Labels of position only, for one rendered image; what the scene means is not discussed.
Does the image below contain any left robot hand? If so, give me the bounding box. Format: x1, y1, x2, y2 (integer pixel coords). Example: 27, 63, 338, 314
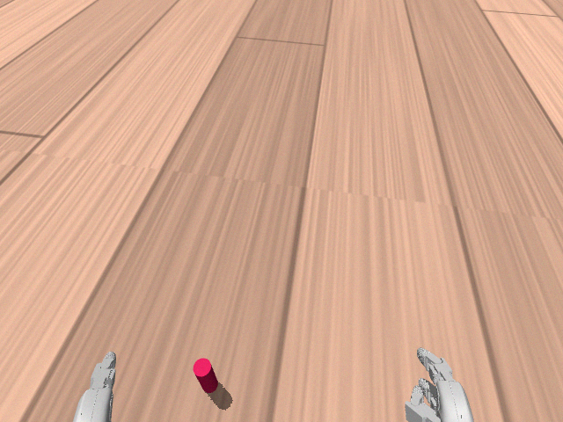
73, 352, 116, 422

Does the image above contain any right robot hand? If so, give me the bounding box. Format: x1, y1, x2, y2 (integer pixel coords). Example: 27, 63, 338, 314
405, 348, 474, 422

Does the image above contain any can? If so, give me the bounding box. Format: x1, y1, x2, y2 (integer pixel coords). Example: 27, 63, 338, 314
194, 358, 218, 393

